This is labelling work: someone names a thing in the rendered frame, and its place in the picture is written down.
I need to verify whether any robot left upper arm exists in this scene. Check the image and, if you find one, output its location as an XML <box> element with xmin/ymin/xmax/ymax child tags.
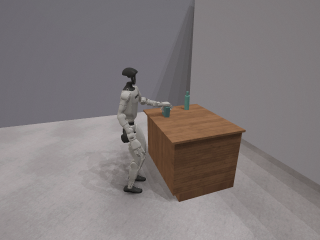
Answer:
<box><xmin>133</xmin><ymin>86</ymin><xmax>147</xmax><ymax>105</ymax></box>

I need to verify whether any table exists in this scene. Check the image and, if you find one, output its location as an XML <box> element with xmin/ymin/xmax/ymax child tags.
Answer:
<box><xmin>143</xmin><ymin>104</ymin><xmax>246</xmax><ymax>202</ymax></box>

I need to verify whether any humanoid robot torso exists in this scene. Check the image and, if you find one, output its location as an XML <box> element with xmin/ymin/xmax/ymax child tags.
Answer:
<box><xmin>121</xmin><ymin>88</ymin><xmax>139</xmax><ymax>133</ymax></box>

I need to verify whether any left robot hand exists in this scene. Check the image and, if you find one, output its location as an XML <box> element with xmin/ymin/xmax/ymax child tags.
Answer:
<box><xmin>161</xmin><ymin>102</ymin><xmax>173</xmax><ymax>113</ymax></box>

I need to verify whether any sponge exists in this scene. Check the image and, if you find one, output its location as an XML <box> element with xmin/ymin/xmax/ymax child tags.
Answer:
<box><xmin>162</xmin><ymin>106</ymin><xmax>171</xmax><ymax>118</ymax></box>

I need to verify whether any robot left foot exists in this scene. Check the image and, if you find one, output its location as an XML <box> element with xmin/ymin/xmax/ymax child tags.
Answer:
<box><xmin>128</xmin><ymin>175</ymin><xmax>146</xmax><ymax>182</ymax></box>

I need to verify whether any robot right upper arm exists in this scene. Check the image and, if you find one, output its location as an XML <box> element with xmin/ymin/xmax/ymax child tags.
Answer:
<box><xmin>117</xmin><ymin>91</ymin><xmax>131</xmax><ymax>120</ymax></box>

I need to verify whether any left robot forearm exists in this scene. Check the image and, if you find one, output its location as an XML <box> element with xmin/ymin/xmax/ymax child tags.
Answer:
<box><xmin>146</xmin><ymin>98</ymin><xmax>163</xmax><ymax>108</ymax></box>

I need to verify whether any right robot hand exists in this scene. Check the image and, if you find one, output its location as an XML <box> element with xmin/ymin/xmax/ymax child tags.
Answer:
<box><xmin>131</xmin><ymin>139</ymin><xmax>146</xmax><ymax>157</ymax></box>

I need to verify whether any right robot forearm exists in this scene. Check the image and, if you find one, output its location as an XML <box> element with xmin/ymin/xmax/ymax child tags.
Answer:
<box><xmin>118</xmin><ymin>114</ymin><xmax>136</xmax><ymax>141</ymax></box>

